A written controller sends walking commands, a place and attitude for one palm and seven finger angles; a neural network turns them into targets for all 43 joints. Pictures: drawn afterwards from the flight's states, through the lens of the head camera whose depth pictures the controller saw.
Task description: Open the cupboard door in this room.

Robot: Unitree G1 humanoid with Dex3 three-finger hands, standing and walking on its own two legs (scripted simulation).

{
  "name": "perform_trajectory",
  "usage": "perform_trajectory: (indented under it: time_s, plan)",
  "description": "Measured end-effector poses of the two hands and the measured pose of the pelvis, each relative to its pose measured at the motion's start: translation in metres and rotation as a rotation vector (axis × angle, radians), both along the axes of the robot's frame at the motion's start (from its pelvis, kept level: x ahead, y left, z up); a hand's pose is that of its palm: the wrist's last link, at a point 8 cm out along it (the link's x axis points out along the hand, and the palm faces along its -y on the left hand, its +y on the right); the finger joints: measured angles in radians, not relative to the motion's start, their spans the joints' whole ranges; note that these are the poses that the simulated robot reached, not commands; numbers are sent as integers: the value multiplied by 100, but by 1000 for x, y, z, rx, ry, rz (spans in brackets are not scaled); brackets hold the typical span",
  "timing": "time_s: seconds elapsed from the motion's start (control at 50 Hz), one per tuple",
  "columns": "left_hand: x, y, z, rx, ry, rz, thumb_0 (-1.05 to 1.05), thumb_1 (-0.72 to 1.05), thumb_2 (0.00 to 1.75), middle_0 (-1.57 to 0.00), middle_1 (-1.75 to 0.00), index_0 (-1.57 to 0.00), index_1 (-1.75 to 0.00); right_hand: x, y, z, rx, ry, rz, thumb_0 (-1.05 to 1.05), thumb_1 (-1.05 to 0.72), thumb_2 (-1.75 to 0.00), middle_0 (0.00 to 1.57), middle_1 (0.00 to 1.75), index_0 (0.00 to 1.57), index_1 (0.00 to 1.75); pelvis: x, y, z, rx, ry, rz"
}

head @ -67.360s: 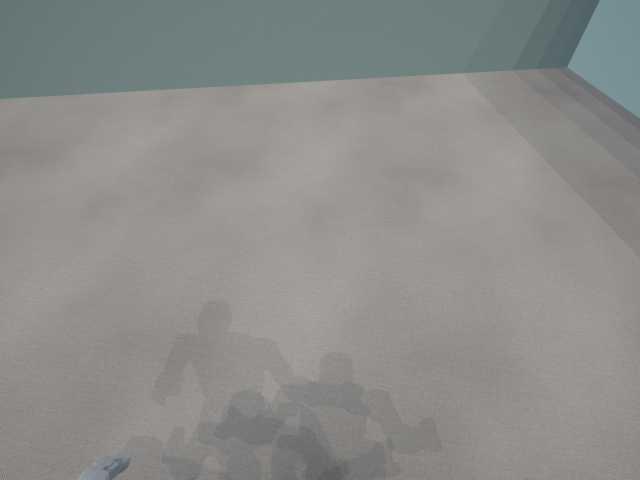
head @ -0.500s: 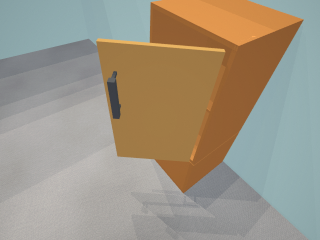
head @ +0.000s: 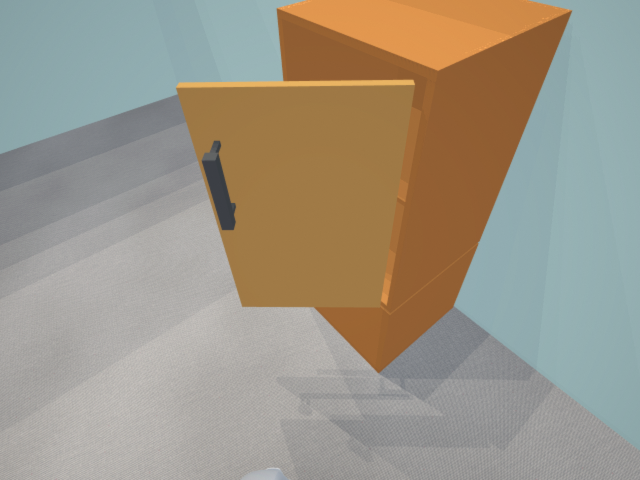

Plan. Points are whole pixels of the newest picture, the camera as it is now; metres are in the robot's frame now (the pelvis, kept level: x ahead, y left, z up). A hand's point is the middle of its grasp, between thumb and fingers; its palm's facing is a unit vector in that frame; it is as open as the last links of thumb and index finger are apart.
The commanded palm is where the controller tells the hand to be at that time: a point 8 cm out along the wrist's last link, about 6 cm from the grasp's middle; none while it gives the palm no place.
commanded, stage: come to a stop and stand still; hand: left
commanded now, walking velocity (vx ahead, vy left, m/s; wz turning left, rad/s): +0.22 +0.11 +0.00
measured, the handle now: (222, 186) +0.57 +0.22 +0.05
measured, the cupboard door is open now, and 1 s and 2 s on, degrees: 49 49 49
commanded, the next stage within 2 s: look again from close up in 0.48 s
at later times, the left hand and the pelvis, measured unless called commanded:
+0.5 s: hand out of the picture +0.00 +0.18 -0.17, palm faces +0.08 -0.98 -0.17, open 7.3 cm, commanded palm none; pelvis +0.00 +0.02 +0.00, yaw +1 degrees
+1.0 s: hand out of the picture +0.00 +0.18 -0.17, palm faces +0.06 -0.98 -0.20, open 7.4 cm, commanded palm none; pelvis +0.01 +0.01 +0.00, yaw +1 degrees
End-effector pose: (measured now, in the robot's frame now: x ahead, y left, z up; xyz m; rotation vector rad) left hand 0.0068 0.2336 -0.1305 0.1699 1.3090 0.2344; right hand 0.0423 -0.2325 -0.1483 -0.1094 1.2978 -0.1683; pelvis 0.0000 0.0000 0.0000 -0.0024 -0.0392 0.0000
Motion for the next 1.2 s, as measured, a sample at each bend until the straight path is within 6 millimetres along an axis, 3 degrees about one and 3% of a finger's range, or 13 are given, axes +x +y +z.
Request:
perform_trajectory:
  time_s: [0.16, 0.26, 0.36, 0.46, 0.58, 0.76, 0.9, 1.2]
  plan:
    - [-18, -16, -4, -82, 4, 10, 0, 91, 90, -20, -30, -20, -30, -65, -1, 14, -20, 119, -15, 0, -91, -90, 20, 30, 20, 29, -6, 3, 8, 0, 15, 17]
    - [-33, -4, -22, -114, 51, 46, 1, 91, 90, -20, -30, -20, -30, -85, 16, 14, -53, 165, 0, 1, -91, -90, 19, 30, 20, 29, -7, 15, -1, -8, 17, 26]
    - [-32, -1, -18, -121, 101, 22, 1, 91, 90, -20, -30, -20, -30, -94, 40, 17, -22, 180, -12, 0, -91, -90, 19, 30, 20, 29, -2, 20, 6, 7, 18, 16]
    - [-20, -3, -16, -98, 75, 23, 1, 92, 90, -20, -30, -20, -30, -88, 59, 6, 39, 192, -4, 0, -91, -90, 20, 30, 20, 29, 3, 18, 3, 28, 14, 15]
    - [-19, -10, -11, -92, 86, 14, 1, 93, 90, -20, -30, -20, -30, -63, 66, 1, 75, 146, -3, 0, -91, -90, 20, 30, 20, 29, 8, 17, 5, 7, 7, 12]
    - [-26, -8, -12, -76, 95, 8, 1, 91, 90, -20, -30, -20, -30, -42, 45, -5, 33, 87, 61, 2, -92, -90, 20, 30, 20, 29, 9, 21, -1, -1, 19, 28]
    - [-17, -6, -10, -67, 78, 7, 0, 91, 90, -20, -30, -20, -30, -26, 36, -4, 17, 49, 73, 2, -92, -90, 20, 30, 20, 29, 13, 18, 0, 10, 12, 23]
    - [-5, -13, -8, -54, 69, -10, 0, 91, 90, -20, -30, -20, -30, -29, 23, 0, 17, 88, 71, 1, -92, -90, 20, 30, 20, 29, 13, 4, 3, 10, 18, 20]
